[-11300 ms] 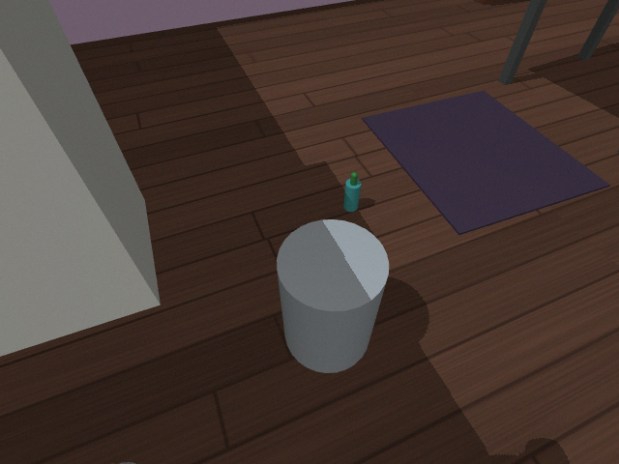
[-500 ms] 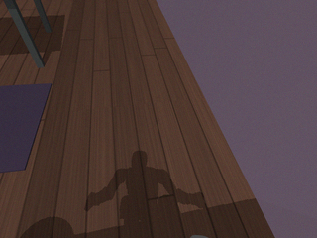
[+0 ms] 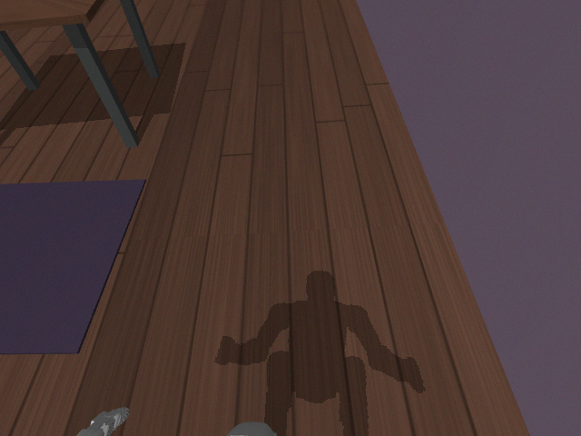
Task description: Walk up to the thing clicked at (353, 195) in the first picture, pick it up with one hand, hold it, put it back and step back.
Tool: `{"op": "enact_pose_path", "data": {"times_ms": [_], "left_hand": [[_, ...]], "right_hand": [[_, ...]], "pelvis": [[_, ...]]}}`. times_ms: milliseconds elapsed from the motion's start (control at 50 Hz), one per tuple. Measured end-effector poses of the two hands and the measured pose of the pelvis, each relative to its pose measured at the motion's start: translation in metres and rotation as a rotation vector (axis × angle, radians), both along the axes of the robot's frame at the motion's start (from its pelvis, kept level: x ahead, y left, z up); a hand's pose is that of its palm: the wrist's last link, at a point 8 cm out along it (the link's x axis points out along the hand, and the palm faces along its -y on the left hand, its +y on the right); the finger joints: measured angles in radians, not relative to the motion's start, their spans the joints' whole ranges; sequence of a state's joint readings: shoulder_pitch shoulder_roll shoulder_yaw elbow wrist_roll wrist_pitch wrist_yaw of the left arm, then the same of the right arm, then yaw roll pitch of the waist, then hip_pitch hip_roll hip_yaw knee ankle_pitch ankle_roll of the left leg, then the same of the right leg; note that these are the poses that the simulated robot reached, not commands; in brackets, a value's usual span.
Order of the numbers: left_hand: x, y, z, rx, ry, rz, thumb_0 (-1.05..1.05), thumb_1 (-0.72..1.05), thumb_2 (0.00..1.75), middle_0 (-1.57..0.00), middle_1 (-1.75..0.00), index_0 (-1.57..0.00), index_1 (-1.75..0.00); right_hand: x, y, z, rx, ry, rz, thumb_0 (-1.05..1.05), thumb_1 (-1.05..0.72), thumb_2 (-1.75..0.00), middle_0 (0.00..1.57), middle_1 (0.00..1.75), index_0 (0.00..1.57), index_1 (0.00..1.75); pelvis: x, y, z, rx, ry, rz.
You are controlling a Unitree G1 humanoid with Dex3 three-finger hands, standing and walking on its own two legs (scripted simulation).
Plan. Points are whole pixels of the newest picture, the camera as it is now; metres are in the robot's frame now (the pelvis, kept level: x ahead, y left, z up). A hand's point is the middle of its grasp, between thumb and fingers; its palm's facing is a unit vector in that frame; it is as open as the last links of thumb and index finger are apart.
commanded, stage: walk up
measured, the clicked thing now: out of the picture +0.07 +1.16 -0.66
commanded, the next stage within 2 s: none
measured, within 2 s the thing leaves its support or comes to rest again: neither
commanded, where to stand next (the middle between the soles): +0.99 +0.03 m, yaw +1 degrees
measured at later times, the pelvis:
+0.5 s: pelvis +0.26 +0.04 +0.01, yaw +1 degrees
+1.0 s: pelvis +0.48 +0.00 +0.01, yaw +1 degrees
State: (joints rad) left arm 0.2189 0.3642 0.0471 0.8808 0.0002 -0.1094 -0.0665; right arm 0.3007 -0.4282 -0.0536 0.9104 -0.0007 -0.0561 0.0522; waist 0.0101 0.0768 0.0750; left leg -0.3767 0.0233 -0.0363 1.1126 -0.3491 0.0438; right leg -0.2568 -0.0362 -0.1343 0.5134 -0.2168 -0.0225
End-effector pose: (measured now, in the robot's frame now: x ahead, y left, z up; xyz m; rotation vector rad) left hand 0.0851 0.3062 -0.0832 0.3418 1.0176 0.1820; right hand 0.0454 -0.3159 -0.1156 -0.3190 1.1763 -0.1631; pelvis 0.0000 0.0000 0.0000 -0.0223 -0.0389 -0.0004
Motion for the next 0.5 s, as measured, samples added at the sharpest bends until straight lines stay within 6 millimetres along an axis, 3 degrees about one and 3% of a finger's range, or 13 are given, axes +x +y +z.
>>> {"op": "enact_pose_path", "data": {"times_ms": [160,300,380,500], "left_hand": [[0.017,0.016,-0.010,-0.004,0.134,0.080,0.01,0.90,0.89,-0.21,-0.30,-0.21,-0.30],[0.067,0.053,-0.043,-0.006,0.221,0.143,0.01,0.90,0.89,-0.21,-0.30,-0.20,-0.30],[0.119,0.058,-0.043,-0.018,0.231,0.115,0.01,0.90,0.89,-0.21,-0.30,-0.20,-0.30],[0.207,0.057,-0.027,-0.037,0.172,0.047,0.01,0.90,0.89,-0.21,-0.30,-0.20,-0.30]], "right_hand": [[0.142,0.005,0.026,-0.017,-0.078,0.104,0.00,-0.91,-0.90,0.20,0.30,0.20,0.30],[0.261,0.032,0.027,-0.068,-0.145,0.160,0.00,-0.91,-0.90,0.20,0.30,0.20,0.30],[0.295,0.048,0.037,-0.060,-0.194,0.122,0.00,-0.91,-0.90,0.21,0.30,0.20,0.30],[0.315,0.053,0.045,-0.051,-0.150,0.077,0.00,-0.91,-0.90,0.21,0.30,0.20,0.30]], "pelvis": [[0.083,0.002,0.005,-0.017,0.014,0.027],[0.169,0.028,-0.016,0.000,0.010,0.043],[0.206,0.038,-0.009,-0.001,0.006,0.040],[0.262,0.041,0.007,0.015,0.008,0.022]]}}
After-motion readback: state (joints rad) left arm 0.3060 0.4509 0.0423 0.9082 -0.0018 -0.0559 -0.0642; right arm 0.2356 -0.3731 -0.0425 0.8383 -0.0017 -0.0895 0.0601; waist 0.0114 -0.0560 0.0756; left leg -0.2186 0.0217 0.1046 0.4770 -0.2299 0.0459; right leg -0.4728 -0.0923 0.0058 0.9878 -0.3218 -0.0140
